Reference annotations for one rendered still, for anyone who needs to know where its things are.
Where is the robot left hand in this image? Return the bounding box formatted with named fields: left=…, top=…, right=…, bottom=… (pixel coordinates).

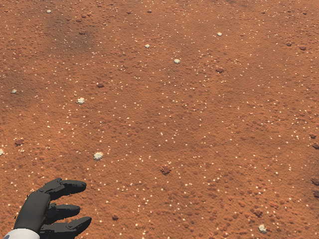
left=13, top=177, right=92, bottom=239

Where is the left robot forearm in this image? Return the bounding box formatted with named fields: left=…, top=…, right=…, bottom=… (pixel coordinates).
left=3, top=228, right=40, bottom=239

